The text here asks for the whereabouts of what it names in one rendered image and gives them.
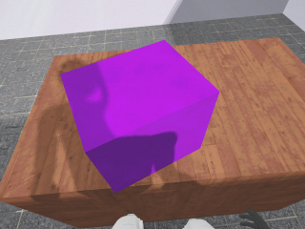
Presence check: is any robot right thigh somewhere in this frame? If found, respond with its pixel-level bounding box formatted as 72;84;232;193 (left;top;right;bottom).
182;219;214;229

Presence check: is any carton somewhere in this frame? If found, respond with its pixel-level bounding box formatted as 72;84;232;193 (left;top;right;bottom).
60;40;220;193

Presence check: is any pedestal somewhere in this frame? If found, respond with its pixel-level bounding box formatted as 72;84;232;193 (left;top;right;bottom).
0;37;305;229

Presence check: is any robot thigh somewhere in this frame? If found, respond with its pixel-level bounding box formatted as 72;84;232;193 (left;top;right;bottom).
182;219;214;229
112;215;144;229

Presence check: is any robot left thigh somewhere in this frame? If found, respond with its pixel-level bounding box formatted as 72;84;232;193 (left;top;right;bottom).
112;215;144;229

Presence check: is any robot right hand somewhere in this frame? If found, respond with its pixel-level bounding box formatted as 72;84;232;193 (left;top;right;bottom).
239;208;271;229

